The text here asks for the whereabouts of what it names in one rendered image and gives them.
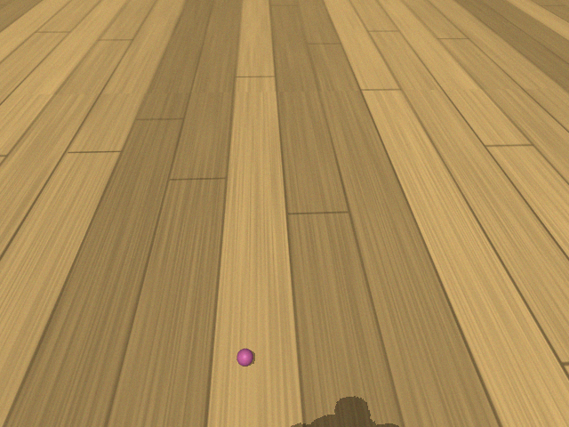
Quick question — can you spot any ball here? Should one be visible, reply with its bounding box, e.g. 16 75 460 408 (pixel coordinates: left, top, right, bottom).
236 349 253 367

